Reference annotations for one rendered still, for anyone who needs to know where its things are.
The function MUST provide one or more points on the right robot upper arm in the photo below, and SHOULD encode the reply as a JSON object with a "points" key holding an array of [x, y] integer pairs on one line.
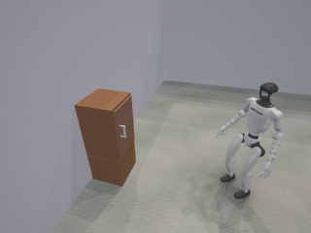
{"points": [[246, 107]]}

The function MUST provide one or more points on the left robot forearm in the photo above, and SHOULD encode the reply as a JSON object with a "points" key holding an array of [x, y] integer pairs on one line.
{"points": [[274, 148]]}

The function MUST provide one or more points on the right robot hand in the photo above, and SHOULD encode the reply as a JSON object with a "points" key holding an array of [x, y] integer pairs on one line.
{"points": [[222, 131]]}

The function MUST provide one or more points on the left robot upper arm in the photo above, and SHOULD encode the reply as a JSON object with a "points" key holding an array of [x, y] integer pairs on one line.
{"points": [[277, 117]]}

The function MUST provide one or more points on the handle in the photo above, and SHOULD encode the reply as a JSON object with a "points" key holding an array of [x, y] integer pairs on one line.
{"points": [[124, 131]]}

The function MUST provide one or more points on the right robot forearm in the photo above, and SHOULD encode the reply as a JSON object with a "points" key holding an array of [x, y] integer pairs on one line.
{"points": [[233, 121]]}

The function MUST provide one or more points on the robot head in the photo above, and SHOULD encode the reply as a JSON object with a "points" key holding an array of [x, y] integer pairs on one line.
{"points": [[268, 88]]}

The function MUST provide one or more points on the cupboard door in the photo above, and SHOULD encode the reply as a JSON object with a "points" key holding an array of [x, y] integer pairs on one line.
{"points": [[123, 115]]}

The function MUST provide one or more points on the left robot thigh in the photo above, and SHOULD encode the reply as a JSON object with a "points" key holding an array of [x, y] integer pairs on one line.
{"points": [[251, 159]]}

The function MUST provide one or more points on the left robot hand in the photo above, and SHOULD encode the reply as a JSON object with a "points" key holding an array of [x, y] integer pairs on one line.
{"points": [[266, 168]]}

